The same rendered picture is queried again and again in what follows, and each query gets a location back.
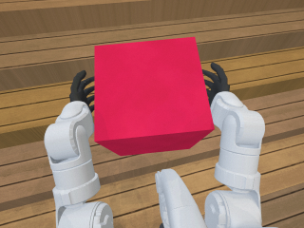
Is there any carton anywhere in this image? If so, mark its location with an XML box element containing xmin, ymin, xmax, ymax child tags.
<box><xmin>94</xmin><ymin>37</ymin><xmax>215</xmax><ymax>156</ymax></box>

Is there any robot right hand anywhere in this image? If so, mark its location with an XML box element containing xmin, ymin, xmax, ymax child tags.
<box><xmin>202</xmin><ymin>62</ymin><xmax>230</xmax><ymax>107</ymax></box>

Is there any left robot forearm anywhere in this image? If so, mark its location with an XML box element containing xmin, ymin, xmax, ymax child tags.
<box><xmin>44</xmin><ymin>101</ymin><xmax>101</xmax><ymax>228</ymax></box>

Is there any robot left hand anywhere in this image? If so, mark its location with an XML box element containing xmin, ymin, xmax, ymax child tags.
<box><xmin>69</xmin><ymin>70</ymin><xmax>95</xmax><ymax>113</ymax></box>

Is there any robot left upper arm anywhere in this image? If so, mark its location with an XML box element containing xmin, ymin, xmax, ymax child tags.
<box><xmin>58</xmin><ymin>201</ymin><xmax>114</xmax><ymax>228</ymax></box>

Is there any robot right upper arm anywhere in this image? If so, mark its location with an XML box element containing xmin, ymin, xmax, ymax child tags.
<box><xmin>204</xmin><ymin>190</ymin><xmax>278</xmax><ymax>228</ymax></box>

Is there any right robot thigh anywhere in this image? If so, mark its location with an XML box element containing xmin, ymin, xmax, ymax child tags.
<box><xmin>155</xmin><ymin>168</ymin><xmax>207</xmax><ymax>228</ymax></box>

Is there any right robot forearm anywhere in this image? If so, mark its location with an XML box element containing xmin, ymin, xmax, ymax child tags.
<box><xmin>210</xmin><ymin>91</ymin><xmax>265</xmax><ymax>224</ymax></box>

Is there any right robot shin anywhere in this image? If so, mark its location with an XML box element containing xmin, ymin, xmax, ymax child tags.
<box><xmin>159</xmin><ymin>193</ymin><xmax>170</xmax><ymax>228</ymax></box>

